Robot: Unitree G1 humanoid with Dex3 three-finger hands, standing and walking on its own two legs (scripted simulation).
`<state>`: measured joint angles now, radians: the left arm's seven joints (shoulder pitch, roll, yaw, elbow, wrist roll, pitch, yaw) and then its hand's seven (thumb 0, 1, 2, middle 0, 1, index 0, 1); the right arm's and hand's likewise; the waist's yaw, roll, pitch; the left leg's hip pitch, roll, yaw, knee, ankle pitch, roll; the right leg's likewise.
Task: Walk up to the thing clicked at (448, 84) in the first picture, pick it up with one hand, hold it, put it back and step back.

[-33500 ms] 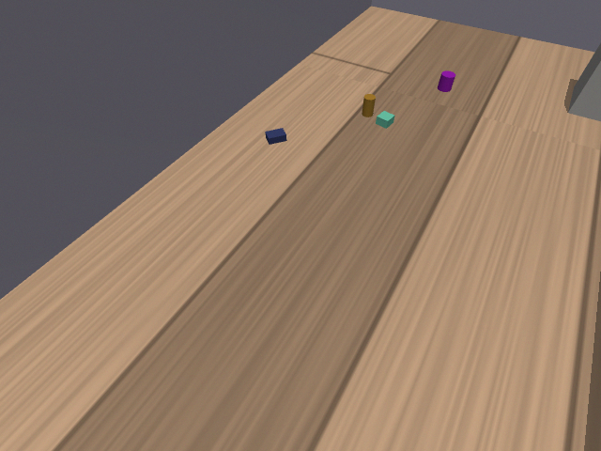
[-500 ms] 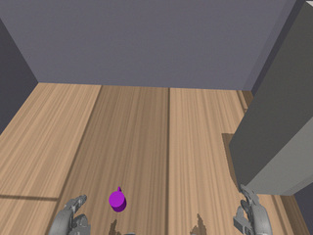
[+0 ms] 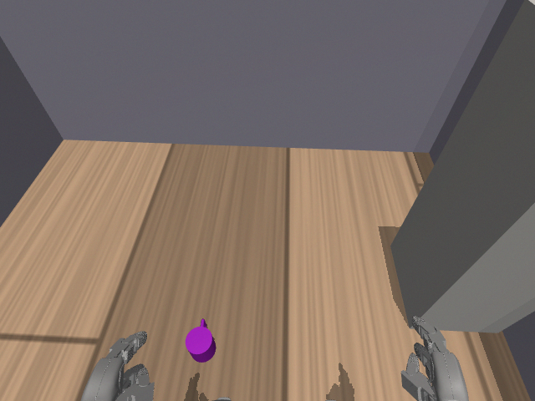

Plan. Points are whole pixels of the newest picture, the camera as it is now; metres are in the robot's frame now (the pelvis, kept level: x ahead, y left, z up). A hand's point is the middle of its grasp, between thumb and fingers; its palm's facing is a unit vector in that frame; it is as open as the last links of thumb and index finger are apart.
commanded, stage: stand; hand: left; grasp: from above
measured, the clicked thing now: (201, 339) +0.42 +0.23 -0.66
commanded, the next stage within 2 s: none
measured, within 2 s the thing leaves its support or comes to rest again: neither
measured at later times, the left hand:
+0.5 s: hand out of the picture +0.12 +0.23 -0.10, palm faces +0.03 -0.94 -0.33, open 7.4 cm
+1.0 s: hand out of the picture +0.04 +0.24 -0.10, palm faces +0.05 -0.95 -0.32, open 7.4 cm
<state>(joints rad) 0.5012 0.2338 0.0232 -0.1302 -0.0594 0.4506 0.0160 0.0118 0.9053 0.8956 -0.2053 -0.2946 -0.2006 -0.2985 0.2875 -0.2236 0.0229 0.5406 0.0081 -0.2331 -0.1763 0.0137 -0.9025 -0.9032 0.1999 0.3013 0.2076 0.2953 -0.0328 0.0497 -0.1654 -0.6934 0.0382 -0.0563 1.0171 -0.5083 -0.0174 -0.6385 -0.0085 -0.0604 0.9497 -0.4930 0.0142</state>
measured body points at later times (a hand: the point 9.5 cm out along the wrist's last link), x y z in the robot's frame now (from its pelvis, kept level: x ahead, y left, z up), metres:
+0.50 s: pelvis +0.00 +0.00 +0.03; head +0.02 +0.01 +0.48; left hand +0.12 +0.28 -0.08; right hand +0.12 -0.27 -0.08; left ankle +0.00 +0.12 -0.68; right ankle -0.01 -0.13 -0.68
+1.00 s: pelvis +0.00 +0.01 +0.06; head -0.01 +0.01 +0.51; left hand +0.03 +0.29 -0.08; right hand +0.06 -0.27 -0.08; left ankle +0.00 +0.13 -0.68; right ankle -0.01 -0.13 -0.68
